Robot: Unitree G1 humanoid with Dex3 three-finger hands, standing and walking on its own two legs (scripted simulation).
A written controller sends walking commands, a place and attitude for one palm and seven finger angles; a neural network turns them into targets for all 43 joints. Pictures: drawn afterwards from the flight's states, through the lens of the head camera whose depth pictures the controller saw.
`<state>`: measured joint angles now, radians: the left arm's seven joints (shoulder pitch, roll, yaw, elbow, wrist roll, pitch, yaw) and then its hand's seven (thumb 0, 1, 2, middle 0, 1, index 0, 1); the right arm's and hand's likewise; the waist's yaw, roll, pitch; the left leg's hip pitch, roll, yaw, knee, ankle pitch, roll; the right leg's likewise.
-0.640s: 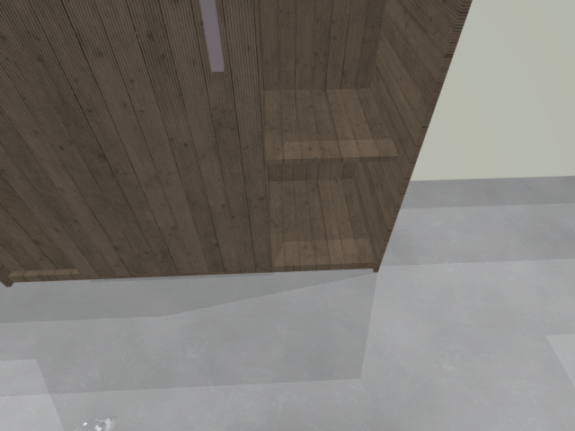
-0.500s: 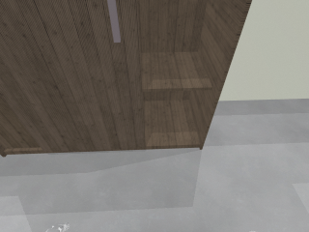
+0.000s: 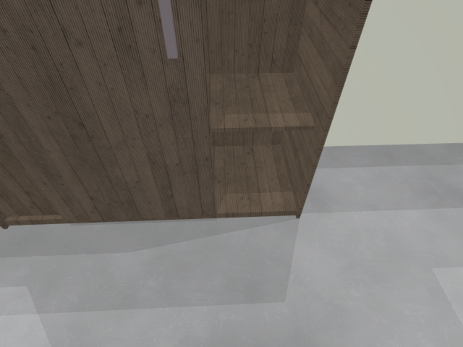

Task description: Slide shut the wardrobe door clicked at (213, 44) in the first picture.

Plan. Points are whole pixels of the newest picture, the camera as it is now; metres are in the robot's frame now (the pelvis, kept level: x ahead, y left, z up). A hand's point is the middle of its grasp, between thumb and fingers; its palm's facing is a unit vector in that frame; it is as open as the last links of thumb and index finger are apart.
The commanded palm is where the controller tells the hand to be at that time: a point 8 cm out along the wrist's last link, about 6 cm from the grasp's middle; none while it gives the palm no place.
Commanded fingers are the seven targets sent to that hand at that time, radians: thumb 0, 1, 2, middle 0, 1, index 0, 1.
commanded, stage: stand and wait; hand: left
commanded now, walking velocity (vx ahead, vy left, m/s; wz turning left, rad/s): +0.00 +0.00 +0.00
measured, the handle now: (168, 19) +0.81 +0.21 +0.22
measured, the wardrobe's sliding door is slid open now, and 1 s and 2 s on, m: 0.42 0.42 0.42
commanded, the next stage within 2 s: look at it before walking up in 0.18 s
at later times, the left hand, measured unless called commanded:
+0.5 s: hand out of the picture +0.07 +0.25 -0.15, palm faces -0.02 -0.94 -0.33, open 7.4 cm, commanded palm none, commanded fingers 0.00 0.90 0.90 -0.20 -0.30 -0.20 -0.30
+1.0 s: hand out of the picture +0.07 +0.25 -0.15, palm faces +0.00 -0.94 -0.34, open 7.4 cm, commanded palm none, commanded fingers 0.00 0.90 0.90 -0.20 -0.30 -0.20 -0.30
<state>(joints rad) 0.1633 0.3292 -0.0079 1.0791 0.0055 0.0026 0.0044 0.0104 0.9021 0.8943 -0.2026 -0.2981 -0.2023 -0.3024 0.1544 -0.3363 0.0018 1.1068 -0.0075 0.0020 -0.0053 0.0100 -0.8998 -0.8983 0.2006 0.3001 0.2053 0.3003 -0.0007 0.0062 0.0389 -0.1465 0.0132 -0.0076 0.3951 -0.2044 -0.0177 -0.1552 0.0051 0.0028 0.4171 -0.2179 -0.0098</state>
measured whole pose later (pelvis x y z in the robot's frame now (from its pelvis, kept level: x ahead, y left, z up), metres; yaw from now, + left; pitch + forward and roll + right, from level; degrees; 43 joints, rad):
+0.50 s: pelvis -0.01 +0.00 +0.00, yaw +0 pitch -2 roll +0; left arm 0.14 0.32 -0.01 1.08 0.01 0.00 0.00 0.01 0.90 0.89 -0.20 -0.30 -0.20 -0.30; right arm 0.14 -0.33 0.01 1.11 -0.01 -0.01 0.00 0.01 -0.90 -0.90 0.20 0.30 0.21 0.30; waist 0.00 0.00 0.03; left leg -0.15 0.01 -0.01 0.37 -0.18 -0.01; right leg -0.16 0.00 0.00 0.39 -0.20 0.00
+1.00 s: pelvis +0.00 +0.00 +0.00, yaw +1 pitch -2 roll +0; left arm 0.15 0.32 -0.01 1.09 0.01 0.00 0.01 0.01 0.90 0.89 -0.20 -0.30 -0.20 -0.30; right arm 0.13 -0.33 0.01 1.11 -0.01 0.00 -0.01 0.01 -0.90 -0.90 0.20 0.30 0.20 0.30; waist 0.00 0.00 0.02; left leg -0.14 0.01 -0.02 0.37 -0.19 -0.01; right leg -0.14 0.00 0.00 0.38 -0.21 0.00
